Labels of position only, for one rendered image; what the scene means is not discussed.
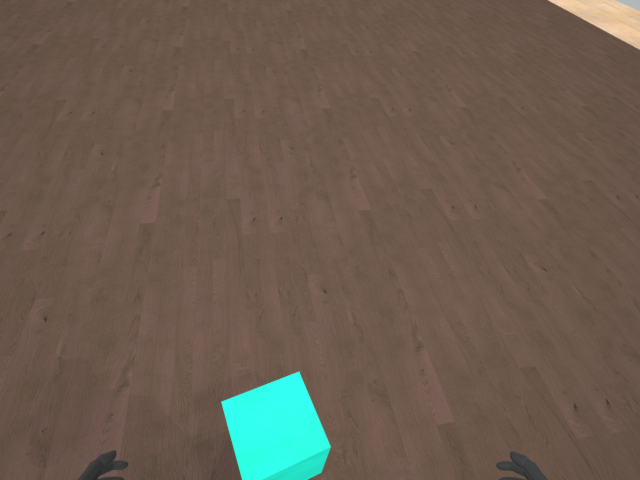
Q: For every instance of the right robot hand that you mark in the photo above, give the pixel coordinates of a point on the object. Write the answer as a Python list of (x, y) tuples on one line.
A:
[(521, 465)]

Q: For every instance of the left robot hand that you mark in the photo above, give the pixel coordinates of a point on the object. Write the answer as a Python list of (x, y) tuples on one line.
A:
[(103, 464)]

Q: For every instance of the carton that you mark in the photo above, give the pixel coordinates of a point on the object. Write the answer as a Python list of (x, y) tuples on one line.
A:
[(276, 433)]

